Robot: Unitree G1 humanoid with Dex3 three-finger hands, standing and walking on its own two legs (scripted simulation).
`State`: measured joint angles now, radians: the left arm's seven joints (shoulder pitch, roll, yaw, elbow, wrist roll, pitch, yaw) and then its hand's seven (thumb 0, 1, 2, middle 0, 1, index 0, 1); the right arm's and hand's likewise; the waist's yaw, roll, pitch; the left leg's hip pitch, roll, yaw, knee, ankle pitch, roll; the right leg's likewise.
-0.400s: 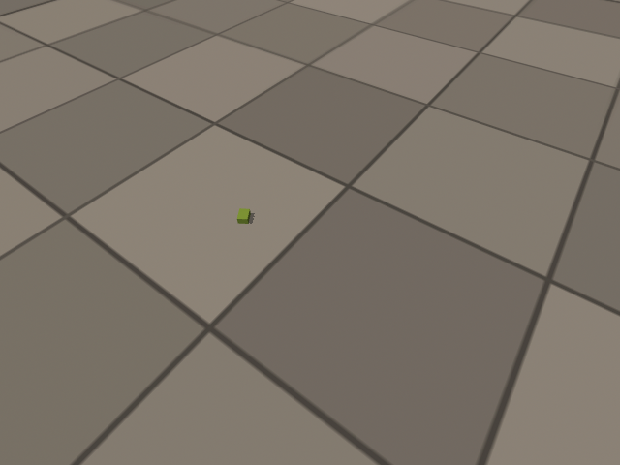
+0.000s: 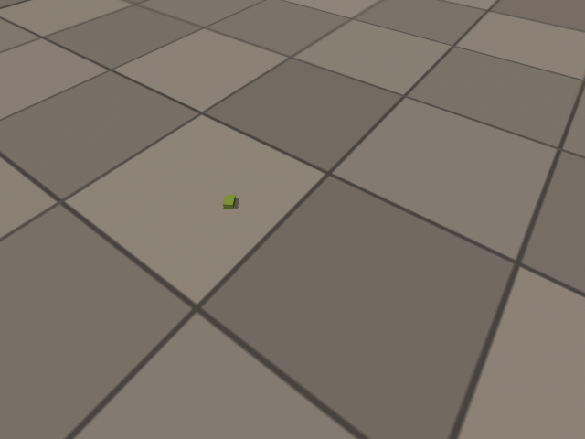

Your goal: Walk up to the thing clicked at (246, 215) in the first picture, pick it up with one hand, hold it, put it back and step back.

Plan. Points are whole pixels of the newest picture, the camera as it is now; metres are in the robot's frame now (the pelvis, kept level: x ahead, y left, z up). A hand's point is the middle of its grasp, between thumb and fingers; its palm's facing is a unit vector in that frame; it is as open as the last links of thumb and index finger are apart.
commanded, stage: stand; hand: left
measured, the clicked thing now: (229, 201) +1.21 +0.36 -0.77
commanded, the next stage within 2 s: walk up in 0.72 s
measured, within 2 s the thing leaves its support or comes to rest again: neither
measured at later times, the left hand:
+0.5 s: hand out of the picture +0.08 +0.25 -0.16, palm faces -0.03 -0.94 -0.33, open 7.4 cm
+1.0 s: hand out of the picture +0.09 +0.34 -0.17, palm faces +0.25 -0.92 -0.32, open 7.4 cm
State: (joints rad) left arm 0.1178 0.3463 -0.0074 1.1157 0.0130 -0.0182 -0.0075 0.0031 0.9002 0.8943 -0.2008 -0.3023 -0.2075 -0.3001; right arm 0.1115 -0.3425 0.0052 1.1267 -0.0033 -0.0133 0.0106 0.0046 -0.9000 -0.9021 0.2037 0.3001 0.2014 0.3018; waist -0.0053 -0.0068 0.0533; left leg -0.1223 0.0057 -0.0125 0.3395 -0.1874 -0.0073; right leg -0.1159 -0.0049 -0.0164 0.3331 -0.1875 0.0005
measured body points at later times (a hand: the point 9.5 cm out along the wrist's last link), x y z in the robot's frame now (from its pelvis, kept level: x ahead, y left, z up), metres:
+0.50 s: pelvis +0.01 +0.00 +0.00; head +0.02 +0.00 +0.45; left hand +0.08 +0.30 -0.13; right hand +0.09 -0.30 -0.13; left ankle +0.00 +0.12 -0.75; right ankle +0.00 -0.12 -0.75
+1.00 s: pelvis +0.06 +0.04 -0.02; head +0.05 +0.08 +0.43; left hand +0.08 +0.39 -0.15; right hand +0.20 -0.29 -0.09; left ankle +0.11 +0.20 -0.74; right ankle +0.00 -0.12 -0.75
